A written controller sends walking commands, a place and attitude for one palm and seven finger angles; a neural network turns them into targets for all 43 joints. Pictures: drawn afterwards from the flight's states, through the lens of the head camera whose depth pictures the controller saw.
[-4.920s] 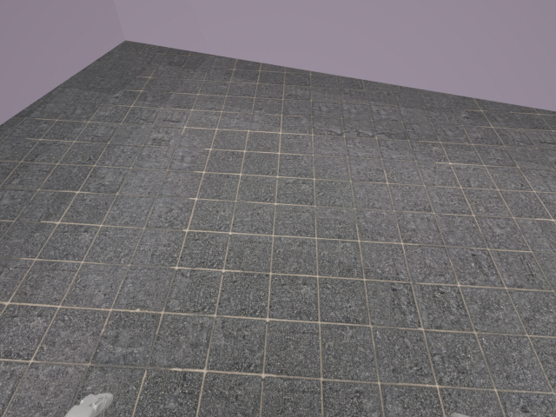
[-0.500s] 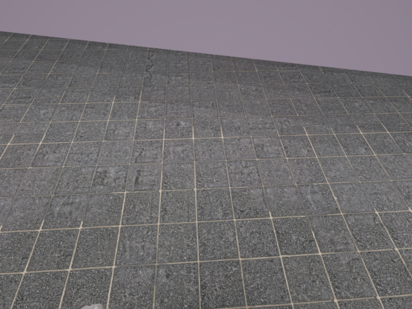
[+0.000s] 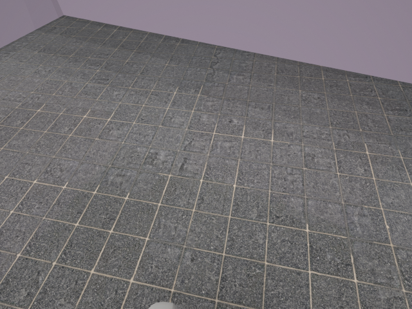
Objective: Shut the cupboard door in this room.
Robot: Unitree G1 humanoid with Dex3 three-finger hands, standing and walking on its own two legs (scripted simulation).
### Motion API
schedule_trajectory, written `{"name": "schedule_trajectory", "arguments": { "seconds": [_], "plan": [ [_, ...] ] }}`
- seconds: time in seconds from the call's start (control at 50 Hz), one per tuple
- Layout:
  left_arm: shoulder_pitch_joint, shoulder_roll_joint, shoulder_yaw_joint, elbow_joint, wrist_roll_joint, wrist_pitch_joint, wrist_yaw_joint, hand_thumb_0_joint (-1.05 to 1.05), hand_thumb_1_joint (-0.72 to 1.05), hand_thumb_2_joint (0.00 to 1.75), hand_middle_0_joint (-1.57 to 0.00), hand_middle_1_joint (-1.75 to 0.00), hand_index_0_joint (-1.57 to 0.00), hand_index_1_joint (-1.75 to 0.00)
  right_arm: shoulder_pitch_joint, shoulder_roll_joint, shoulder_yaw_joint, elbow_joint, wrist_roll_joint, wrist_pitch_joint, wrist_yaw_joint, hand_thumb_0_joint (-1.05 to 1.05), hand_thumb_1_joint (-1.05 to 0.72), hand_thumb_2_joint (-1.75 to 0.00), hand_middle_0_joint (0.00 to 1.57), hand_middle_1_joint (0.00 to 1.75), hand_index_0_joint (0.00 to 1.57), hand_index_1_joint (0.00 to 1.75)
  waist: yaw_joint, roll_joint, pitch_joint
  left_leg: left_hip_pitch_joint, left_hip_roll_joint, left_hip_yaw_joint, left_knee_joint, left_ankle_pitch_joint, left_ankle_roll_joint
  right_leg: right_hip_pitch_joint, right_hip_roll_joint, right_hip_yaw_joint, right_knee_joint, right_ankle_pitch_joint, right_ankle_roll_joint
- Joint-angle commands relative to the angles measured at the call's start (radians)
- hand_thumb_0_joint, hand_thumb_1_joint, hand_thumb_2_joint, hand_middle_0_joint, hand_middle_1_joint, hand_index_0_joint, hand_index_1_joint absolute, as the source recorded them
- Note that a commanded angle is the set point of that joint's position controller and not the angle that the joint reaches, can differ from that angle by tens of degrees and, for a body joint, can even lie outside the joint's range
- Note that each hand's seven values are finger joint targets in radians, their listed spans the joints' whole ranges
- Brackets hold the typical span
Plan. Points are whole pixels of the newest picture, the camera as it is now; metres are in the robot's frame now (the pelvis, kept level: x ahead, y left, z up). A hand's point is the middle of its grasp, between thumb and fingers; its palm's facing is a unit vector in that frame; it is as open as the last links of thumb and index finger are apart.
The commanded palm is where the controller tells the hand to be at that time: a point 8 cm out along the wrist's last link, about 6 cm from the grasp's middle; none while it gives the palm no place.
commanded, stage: turn or walk to find it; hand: left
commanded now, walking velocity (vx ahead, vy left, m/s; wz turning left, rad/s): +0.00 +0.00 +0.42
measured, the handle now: out of the picture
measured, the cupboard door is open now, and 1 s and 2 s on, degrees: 100 100 100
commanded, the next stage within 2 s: none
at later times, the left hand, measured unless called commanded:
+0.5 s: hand out of the picture +0.01 +0.25 -0.16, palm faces +0.22 -0.94 -0.25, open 7.3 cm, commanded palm none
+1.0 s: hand out of the picture -0.10 +0.19 -0.17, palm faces +0.44 -0.87 -0.23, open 7.3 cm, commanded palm none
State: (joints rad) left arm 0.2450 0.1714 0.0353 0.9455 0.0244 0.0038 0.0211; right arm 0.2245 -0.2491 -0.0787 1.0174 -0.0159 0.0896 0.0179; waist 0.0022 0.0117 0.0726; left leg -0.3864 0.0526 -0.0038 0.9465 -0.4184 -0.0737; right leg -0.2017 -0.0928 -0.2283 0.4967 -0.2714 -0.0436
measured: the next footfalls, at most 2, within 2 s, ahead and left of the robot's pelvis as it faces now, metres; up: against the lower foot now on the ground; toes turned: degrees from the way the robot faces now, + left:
left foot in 0.14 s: +0.01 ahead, +0.15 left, +0.00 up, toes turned +8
right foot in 0.60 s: +0.02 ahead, -0.09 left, +0.00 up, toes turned +10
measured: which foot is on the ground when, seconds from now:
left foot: up 0.00-0.12, down 0.14-0.60, up 0.62-1.00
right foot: down 0.00-0.14, up 0.16-0.58, down 0.60-1.00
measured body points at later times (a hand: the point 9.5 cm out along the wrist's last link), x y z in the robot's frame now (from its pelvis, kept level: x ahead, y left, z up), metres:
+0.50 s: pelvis -0.03 +0.03 +0.00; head -0.01 +0.04 +0.45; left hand +0.00 +0.30 -0.14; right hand +0.08 -0.19 -0.14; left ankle -0.03 +0.14 -0.74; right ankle -0.02 -0.11 -0.70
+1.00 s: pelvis -0.07 -0.01 +0.00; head -0.04 +0.00 +0.45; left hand -0.12 +0.24 -0.15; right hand +0.08 -0.23 -0.15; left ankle -0.14 +0.12 -0.70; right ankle -0.02 -0.10 -0.74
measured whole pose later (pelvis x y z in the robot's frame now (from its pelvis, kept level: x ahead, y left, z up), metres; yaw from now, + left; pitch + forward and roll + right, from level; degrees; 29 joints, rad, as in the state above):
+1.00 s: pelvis -0.07 -0.01 +0.00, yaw +25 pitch -1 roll +1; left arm 0.23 0.18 0.04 0.95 0.03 0.01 0.02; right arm 0.21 -0.24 -0.07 1.01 -0.01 0.08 0.02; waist 0.01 -0.01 0.08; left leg -0.34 0.05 0.02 0.84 -0.44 -0.07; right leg -0.22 -0.12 -0.24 0.53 -0.27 -0.02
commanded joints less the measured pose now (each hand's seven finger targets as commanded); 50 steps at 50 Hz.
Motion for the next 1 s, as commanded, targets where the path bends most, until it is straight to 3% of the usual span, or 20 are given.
{"name": "schedule_trajectory", "arguments": {
  "seconds": [0.0, 0.04, 0.08, 0.1, 0.12, 0.14, 0.18, 0.26, 0.42, 0.48, 0.54, 0.56, 0.58, 0.6, 0.62, 0.64, 0.68, 0.72, 0.9, 0.98],
  "plan": [
    [0.06, 0.236, 0.064, -0.032, 0.009, -0.007, 0.014, 0.0, 0.9, 0.9, -0.2, -0.3, -0.2, -0.3, -0.074, -0.032, 0.006, -0.111, 0.007, -0.045, -0.007, 0.0, -0.9, -0.9, 0.2, 0.3, 0.2, 0.3, 0.048, -0.202, -0.096, -0.01, -0.017, 0.063, -0.177, -0.055, 0.016, 0.125, -0.282, 0.215, -0.111, 0.436, -0.112],
    [0.037, 0.24, 0.065, -0.025, 0.007, -0.003, 0.012, 0.0, 0.9, 0.9, -0.2, -0.3, -0.2, -0.3, -0.041, -0.035, 0.007, -0.102, 0.009, -0.051, -0.009, 0.0, -0.9, -0.9, 0.2, 0.3, 0.2, 0.3, 0.025, -0.205, -0.112, 0.058, -0.025, 0.085, -0.283, -0.002, 0.026, 0.104, -0.278, 0.188, -0.072, 0.426, -0.089],
    [0.02, 0.229, 0.064, -0.024, -0.004, 0.004, 0.009, 0.0, 0.9, 0.9, -0.2, -0.3, -0.2, -0.3, 0.016, -0.057, 0.004, -0.089, 0.006, -0.063, -0.009, 0.0, -0.9, -0.9, 0.2, 0.3, 0.2, 0.3, -0.017, -0.133, -0.143, 0.221, -0.02, 0.08, -0.514, 0.202, 0.042, 0.026, -0.239, 0.116, 0.045, 0.345, -0.014],
    [0.034, 0.192, 0.059, -0.036, -0.013, 0.011, 0.006, 0.0, 0.9, 0.9, -0.2, -0.3, -0.2, -0.3, 0.047, -0.122, -0.009, -0.085, 0.001, -0.075, -0.011, 0.0, -0.9, -0.9, 0.2, 0.3, 0.2, 0.3, -0.034, 0.044, -0.176, 0.355, 0.099, -0.072, -0.603, 0.336, 0.086, -0.115, -0.163, 0.06, 0.206, 0.164, 0.046],
    [0.011, 0.129, 0.039, -0.075, -0.015, 0.017, 0.0, 0.0, 0.9, 0.9, -0.2, -0.3, -0.2, -0.3, 0.07, -0.212, -0.029, -0.091, -0.004, -0.076, -0.018, 0.0, -0.9, -0.9, 0.2, 0.3, 0.2, 0.3, -0.05, 0.311, -0.136, 0.412, 0.325, -0.358, -0.631, 0.67, 0.199, -0.363, -0.036, 0.044, 0.395, -0.316, 0.118],
    [-0.042, 0.146, 0.034, -0.087, -0.006, 0.029, 0.004, 0.0, 0.9, 0.9, -0.2, -0.3, -0.2, -0.3, 0.089, -0.232, -0.032, -0.079, -0.005, -0.065, -0.023, 0.0, -0.9, -0.9, 0.2, 0.3, 0.2, 0.3, -0.07, 0.222, -0.133, 0.328, 0.372, -0.334, -0.625, 0.682, 0.276, -0.332, -0.03, 0.139, 0.519, -0.366, 0.105],
    [-0.06, 0.145, 0.044, -0.066, -0.002, 0.038, 0.0, 0.0, 0.9, 0.9, -0.2, -0.3, -0.2, -0.3, -0.001, -0.176, -0.018, -0.094, -0.008, -0.071, -0.037, 0.0, -0.9, -0.9, 0.2, 0.3, 0.2, 0.3, -0.037, 0.225, -0.071, 0.248, 0.273, -0.258, -0.644, 0.522, 0.255, -0.356, -0.04, 0.187, 0.595, -0.254, 0.106],
    [-0.014, 0.151, 0.046, -0.033, -0.007, 0.031, -0.013, 0.0, 0.9, 0.9, -0.2, -0.3, -0.2, -0.3, -0.057, -0.146, -0.002, -0.12, -0.002, -0.081, -0.04, 0.0, -0.9, -0.9, 0.2, 0.3, 0.2, 0.3, -0.003, 0.132, -0.068, 0.256, 0.174, -0.159, -0.623, 0.617, 0.216, -0.325, -0.015, 0.19, 0.599, -0.126, 0.121],
    [-0.099, 0.129, 0.04, -0.082, -0.012, 0.031, -0.003, 0.0, 0.9, 0.9, -0.2, -0.3, -0.2, -0.3, 0.011, -0.154, -0.017, -0.117, -0.009, -0.074, -0.035, 0.0, -0.9, -0.9, 0.2, 0.3, 0.2, 0.3, -0.043, 0.142, -0.081, 0.266, 0.179, -0.274, -0.615, 0.56, 0.249, -0.268, 0.017, 0.202, 0.403, -0.184, 0.128],
    [-0.074, 0.117, 0.037, -0.087, -0.017, 0.023, 0.0, 0.0, 0.9, 0.9, -0.2, -0.3, -0.2, -0.3, -0.008, -0.157, -0.023, -0.128, -0.013, -0.068, -0.032, 0.0, -0.9, -0.9, 0.2, 0.3, 0.2, 0.3, -0.028, 0.153, -0.105, 0.222, 0.166, -0.309, -0.584, 0.575, 0.246, -0.159, 0.045, 0.192, 0.239, -0.178, 0.116],
    [0.018, 0.132, 0.042, -0.066, -0.02, 0.008, 0.004, 0.0, 0.9, 0.9, -0.2, -0.3, -0.2, -0.3, -0.035, -0.147, -0.026, -0.139, -0.004, -0.065, -0.027, 0.0, -0.9, -0.9, 0.2, 0.3, 0.2, 0.3, 0.021, 0.123, -0.144, 0.11, 0.106, -0.289, -0.498, 0.494, 0.188, 0.054, 0.056, 0.176, -0.04, 0.036, 0.108],
    [0.047, 0.175, 0.052, -0.062, -0.012, -0.002, 0.007, 0.0, 0.9, 0.9, -0.2, -0.3, -0.2, -0.3, -0.032, -0.111, -0.025, -0.142, 0.003, -0.065, -0.022, 0.0, -0.9, -0.9, 0.2, 0.3, 0.2, 0.3, 0.034, 0.024, -0.155, -0.002, 0.046, -0.241, -0.428, 0.35, 0.134, 0.181, -0.019, 0.241, -0.146, 0.091, 0.09],
    [0.07, 0.268, 0.069, -0.063, 0.004, -0.012, 0.016, 0.0, 0.9, 0.9, -0.2, -0.3, -0.2, -0.3, -0.011, -0.039, -0.011, -0.162, 0.009, -0.067, -0.017, 0.0, -0.9, -0.9, 0.2, 0.3, 0.2, 0.3, 0.043, -0.264, -0.168, -0.191, -0.092, -0.086, -0.218, 0.035, 0.06, 0.294, -0.273, 0.499, -0.208, 0.15, 0.006],
    [0.057, 0.298, 0.068, -0.079, -0.001, -0.007, 0.017, 0.0, 0.9, 0.9, -0.2, -0.3, -0.2, -0.3, -0.05, -0.071, -0.02, -0.178, 0.0, -0.06, -0.02, 0.0, -0.9, -0.9, 0.2, 0.3, 0.2, 0.3, 0.058, -0.299, -0.127, -0.193, -0.102, -0.064, -0.012, -0.169, 0.046, 0.14, -0.404, 0.571, -0.227, 0.224, -0.095],
    [0.004, 0.259, 0.065, -0.092, -0.003, -0.005, 0.02, 0.0, 0.9, 0.9, -0.2, -0.3, -0.2, -0.3, -0.049, -0.089, -0.029, -0.163, -0.005, -0.045, -0.016, 0.0, -0.9, -0.9, 0.2, 0.3, 0.2, 0.3, 0.035, -0.197, -0.095, -0.171, -0.073, -0.103, 0.13, -0.118, 0.05, 0.04, -0.363, 0.501, -0.247, 0.115, -0.119],
    [-0.06, 0.23, 0.062, -0.104, -0.005, -0.007, 0.02, 0.0, 0.9, 0.9, -0.2, -0.3, -0.2, -0.3, -0.027, -0.085, -0.032, -0.138, -0.009, -0.034, -0.011, 0.0, -0.9, -0.9, 0.2, 0.3, 0.2, 0.3, 0.004, -0.221, -0.048, -0.177, -0.058, -0.106, 0.202, -0.066, 0.048, -0.026, -0.309, 0.455, -0.27, 0.021, -0.096],
    [-0.128, 0.185, 0.043, -0.122, -0.007, -0.007, 0.016, 0.0, 0.9, 0.9, -0.2, -0.3, -0.2, -0.3, 0.024, -0.075, -0.031, -0.098, -0.011, -0.027, -0.001, 0.0, -0.9, -0.9, 0.2, 0.3, 0.2, 0.3, -0.036, -0.151, -0.001, -0.161, -0.037, -0.066, 0.279, 0.043, 0.033, -0.065, -0.228, 0.321, -0.247, 0.037, -0.052],
    [-0.098, 0.172, 0.038, -0.114, -0.007, -0.015, 0.014, 0.0, 0.9, 0.9, -0.2, -0.3, -0.2, -0.3, 0.047, -0.06, -0.026, -0.085, -0.01, -0.026, 0.002, 0.0, -0.9, -0.9, 0.2, 0.3, 0.2, 0.3, -0.032, -0.15, -0.017, -0.166, -0.038, -0.041, 0.278, 0.087, 0.016, -0.021, -0.194, 0.25, -0.226, 0.11, -0.041],
    [0.034, 0.223, 0.056, -0.053, 0.007, -0.01, 0.016, 0.0, 0.9, 0.9, -0.2, -0.3, -0.2, -0.3, -0.07, -0.039, -0.002, -0.106, 0.0, -0.037, -0.002, 0.0, -0.9, -0.9, 0.2, 0.3, 0.2, 0.3, 0.044, -0.173, -0.068, -0.09, -0.007, 0.038, -0.068, -0.042, -0.002, 0.127, -0.268, 0.216, -0.151, 0.333, -0.101],
    [0.037, 0.247, 0.066, -0.033, 0.008, -0.004, 0.012, 0.0, 0.9, 0.9, -0.2, -0.3, -0.2, -0.3, -0.04, -0.03, 0.007, -0.103, 0.008, -0.053, -0.009, 0.0, -0.9, -0.9, 0.2, 0.3, 0.2, 0.3, 0.033, -0.202, -0.112, 0.04, -0.028, 0.09, -0.285, -0.01, 0.017, 0.123, -0.277, 0.182, -0.059, 0.454, -0.085]
  ]
}}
